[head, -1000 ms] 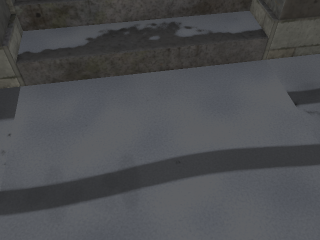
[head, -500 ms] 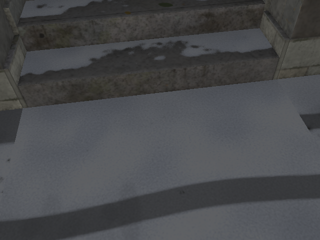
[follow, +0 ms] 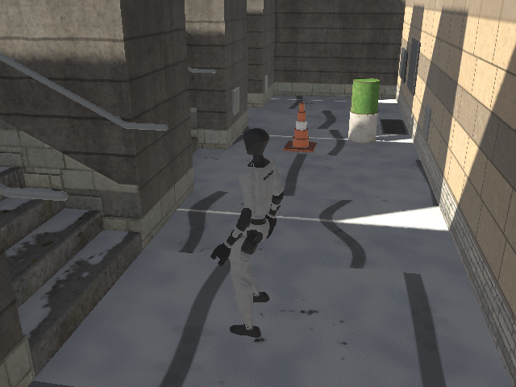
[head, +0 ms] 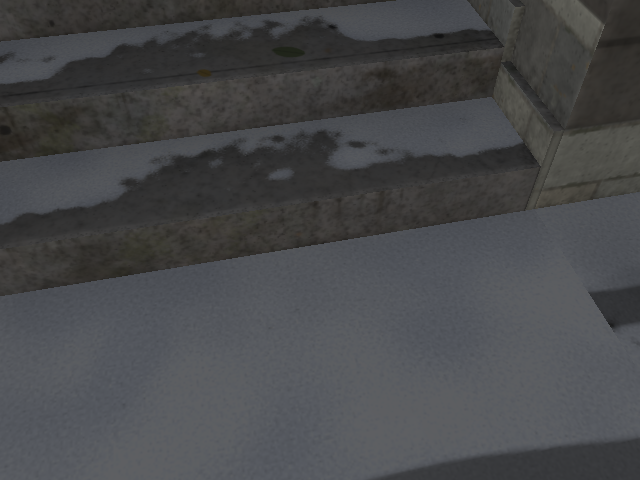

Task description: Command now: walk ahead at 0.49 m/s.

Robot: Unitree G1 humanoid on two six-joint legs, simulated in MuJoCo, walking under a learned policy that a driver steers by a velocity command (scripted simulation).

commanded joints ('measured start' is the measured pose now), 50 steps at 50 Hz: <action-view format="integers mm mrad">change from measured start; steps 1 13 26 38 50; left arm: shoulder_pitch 33 -161 92 257 173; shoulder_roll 44 87 120 107 52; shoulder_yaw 13 21 34 25 17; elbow -42 -125 -4 83 71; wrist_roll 12 -9 13 49 51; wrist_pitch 4 -30 -31 -10 29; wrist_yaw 7 -47 -32 -19 -41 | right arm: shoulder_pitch -41 80 -66 -395 -32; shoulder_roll -133 -189 -90 -62 -86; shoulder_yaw -21 -39 -24 -11 -32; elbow -55 -8 -111 -235 -84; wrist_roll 2 26 11 -60 -10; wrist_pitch -17 33 32 43 7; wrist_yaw -20 -39 -42 17 -18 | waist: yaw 47 22 13 101 52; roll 75 116 -9 -49 120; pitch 54 33 4 114 -38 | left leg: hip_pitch -105 187 -537 -438 49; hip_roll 280 341 243 165 331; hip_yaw -207 -180 -123 8 -267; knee -203 15 732 272 -98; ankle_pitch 73 243 -6 153 146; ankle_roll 171 81 -69 -56 97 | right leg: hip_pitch -19 167 516 647 179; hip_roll -42 77 -97 -77 31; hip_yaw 2 -76 105 -13 -27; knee -145 -642 -1006 -986 -21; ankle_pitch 161 108 284 319 -80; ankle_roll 27 -32 -195 -125 -31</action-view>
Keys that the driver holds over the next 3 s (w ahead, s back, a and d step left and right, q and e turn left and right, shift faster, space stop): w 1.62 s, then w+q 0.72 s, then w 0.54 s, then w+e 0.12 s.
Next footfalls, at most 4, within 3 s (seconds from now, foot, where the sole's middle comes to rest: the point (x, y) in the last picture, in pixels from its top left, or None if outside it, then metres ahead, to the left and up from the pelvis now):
0.30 right None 0.34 -0.17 -0.78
0.84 left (295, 425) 0.64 0.06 -0.78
1.40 right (370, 322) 0.91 -0.13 -0.78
2.10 left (252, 169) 1.29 0.17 -0.61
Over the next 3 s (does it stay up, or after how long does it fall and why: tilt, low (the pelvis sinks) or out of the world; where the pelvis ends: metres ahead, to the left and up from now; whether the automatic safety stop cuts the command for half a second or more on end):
stays up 1.62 0.27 0.32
